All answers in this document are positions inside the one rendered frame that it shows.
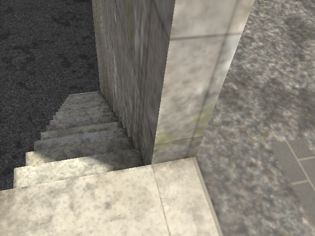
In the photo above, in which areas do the stairs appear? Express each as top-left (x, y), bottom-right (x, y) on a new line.
top-left (13, 91), bottom-right (144, 188)

